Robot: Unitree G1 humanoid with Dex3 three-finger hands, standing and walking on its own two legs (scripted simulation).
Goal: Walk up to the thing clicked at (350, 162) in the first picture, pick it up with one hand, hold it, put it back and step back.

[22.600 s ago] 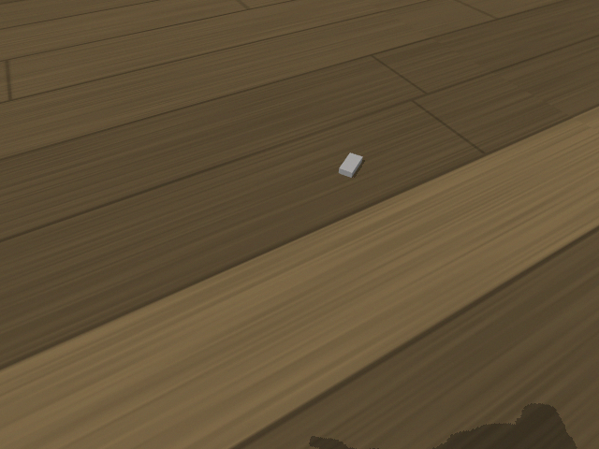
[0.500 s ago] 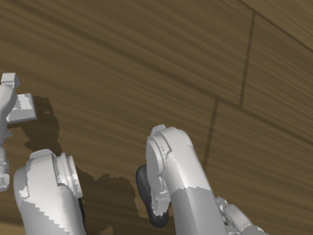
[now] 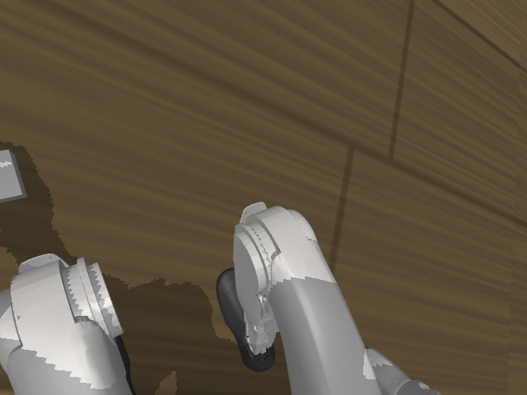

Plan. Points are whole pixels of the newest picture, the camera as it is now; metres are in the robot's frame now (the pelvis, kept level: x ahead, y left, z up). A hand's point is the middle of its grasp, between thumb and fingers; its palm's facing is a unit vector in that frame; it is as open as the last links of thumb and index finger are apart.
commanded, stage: rest palm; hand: left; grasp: from above
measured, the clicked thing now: out of the picture +0.42 +0.31 -0.28
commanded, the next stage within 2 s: close in 0.92 s
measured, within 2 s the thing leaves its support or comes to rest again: neither
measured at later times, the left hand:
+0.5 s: hand out of the picture +0.40 +0.31 -0.26, palm faces -0.48 -0.12 -0.87, open 13.9 cm
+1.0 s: hand out of the picture +0.40 +0.31 -0.26, palm faces -0.48 -0.12 -0.87, open 13.9 cm
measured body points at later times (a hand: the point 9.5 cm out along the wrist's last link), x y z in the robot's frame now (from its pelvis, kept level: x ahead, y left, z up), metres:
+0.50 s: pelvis -0.01 +0.00 +0.00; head +0.26 +0.14 +0.34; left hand +0.42 +0.31 -0.21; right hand +0.07 -0.24 -0.06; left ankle +0.06 +0.13 -0.26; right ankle +0.10 -0.11 -0.26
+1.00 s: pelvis -0.01 +0.00 +0.01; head +0.26 +0.14 +0.34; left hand +0.42 +0.31 -0.21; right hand +0.07 -0.24 -0.05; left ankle +0.06 +0.13 -0.26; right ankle +0.10 -0.11 -0.26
